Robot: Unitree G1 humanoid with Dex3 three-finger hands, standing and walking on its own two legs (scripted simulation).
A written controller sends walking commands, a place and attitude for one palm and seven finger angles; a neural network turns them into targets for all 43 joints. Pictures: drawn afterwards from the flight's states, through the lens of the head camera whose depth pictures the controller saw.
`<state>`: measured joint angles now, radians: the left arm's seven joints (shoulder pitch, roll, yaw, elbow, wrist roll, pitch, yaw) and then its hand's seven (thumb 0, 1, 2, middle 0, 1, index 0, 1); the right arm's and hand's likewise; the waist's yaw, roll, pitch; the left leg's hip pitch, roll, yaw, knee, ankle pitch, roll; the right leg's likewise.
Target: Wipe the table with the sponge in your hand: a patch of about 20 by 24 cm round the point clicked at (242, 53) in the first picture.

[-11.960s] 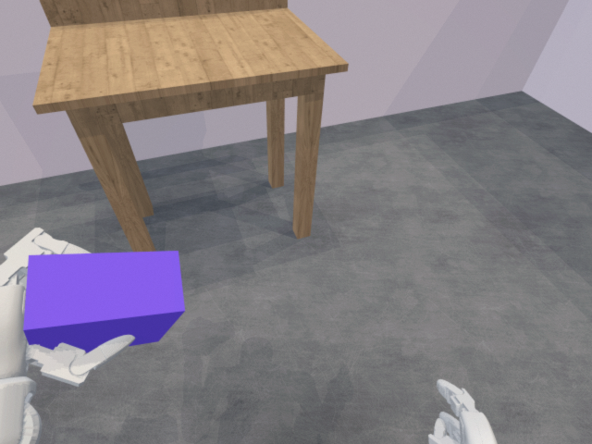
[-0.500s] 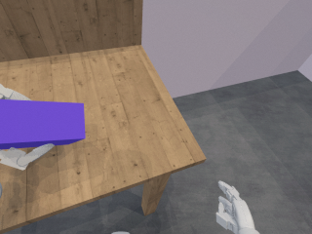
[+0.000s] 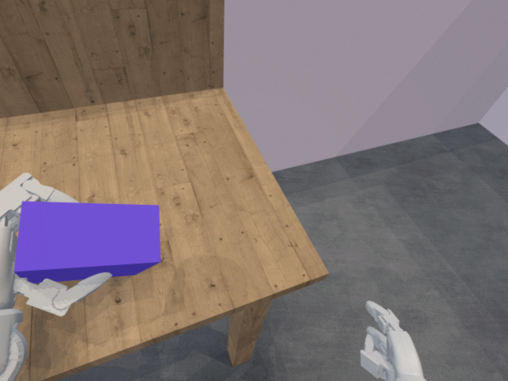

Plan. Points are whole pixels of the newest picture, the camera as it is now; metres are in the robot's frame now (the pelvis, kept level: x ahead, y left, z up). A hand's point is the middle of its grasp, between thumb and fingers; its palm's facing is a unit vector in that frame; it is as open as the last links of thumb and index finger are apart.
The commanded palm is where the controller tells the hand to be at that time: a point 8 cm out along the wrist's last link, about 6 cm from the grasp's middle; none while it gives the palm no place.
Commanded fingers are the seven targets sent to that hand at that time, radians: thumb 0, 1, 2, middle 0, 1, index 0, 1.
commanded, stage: look again from close up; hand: left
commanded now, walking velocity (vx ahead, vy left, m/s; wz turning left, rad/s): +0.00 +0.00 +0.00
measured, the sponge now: (110, 245) +0.24 +0.21 +0.14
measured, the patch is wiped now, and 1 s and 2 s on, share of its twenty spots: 0.00 0.00 0.00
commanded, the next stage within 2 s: shuffle to correct the standing spot in 0.34 s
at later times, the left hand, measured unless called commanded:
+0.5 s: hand (58, 251) +0.22 +0.25 +0.15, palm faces +0.38 -0.85 -0.37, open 10.5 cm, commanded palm +0.16 +0.28 +0.17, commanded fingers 0.00 0.10 1.30 -1.20 -1.60 -1.20 -1.60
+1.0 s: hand (101, 272) +0.20 +0.19 +0.16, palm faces +0.31 -0.86 -0.42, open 10.5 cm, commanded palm +0.14 +0.23 +0.17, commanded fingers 0.00 0.10 1.30 -1.20 -1.60 -1.20 -1.60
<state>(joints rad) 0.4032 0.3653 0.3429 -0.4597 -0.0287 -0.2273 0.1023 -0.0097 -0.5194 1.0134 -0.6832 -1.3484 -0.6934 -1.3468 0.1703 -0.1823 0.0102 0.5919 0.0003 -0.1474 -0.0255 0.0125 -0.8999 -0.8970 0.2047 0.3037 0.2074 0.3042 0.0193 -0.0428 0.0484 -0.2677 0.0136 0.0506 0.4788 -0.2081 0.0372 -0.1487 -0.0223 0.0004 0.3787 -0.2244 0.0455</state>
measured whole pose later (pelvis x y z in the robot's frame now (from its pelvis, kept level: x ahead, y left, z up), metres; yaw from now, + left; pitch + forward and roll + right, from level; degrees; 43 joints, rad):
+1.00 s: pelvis -0.03 -0.04 -0.01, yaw -1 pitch +2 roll -2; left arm 0.48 0.39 0.38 -0.57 -0.07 -0.20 0.09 -0.01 -0.52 1.02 -0.68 -1.35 -0.69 -1.35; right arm 0.19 -0.19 -0.02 0.57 0.00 -0.12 -0.04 0.01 -0.90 -0.90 0.21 0.30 0.21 0.30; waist 0.02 -0.01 0.10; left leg -0.38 0.09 0.02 0.53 -0.18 -0.03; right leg -0.27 0.05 -0.02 0.46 -0.22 -0.02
